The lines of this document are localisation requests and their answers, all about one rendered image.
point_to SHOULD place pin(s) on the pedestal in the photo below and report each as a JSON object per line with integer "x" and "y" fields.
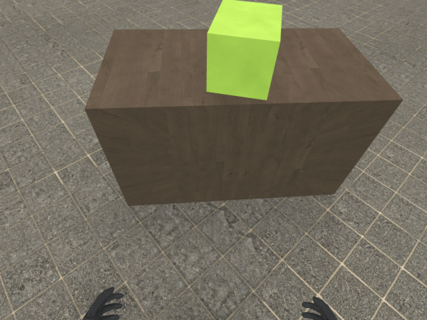
{"x": 167, "y": 140}

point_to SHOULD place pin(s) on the left robot hand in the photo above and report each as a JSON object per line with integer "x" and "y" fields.
{"x": 98, "y": 308}

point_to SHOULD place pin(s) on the right robot hand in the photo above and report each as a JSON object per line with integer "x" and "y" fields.
{"x": 321, "y": 307}

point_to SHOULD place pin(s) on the carton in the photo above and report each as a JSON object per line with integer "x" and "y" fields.
{"x": 242, "y": 47}

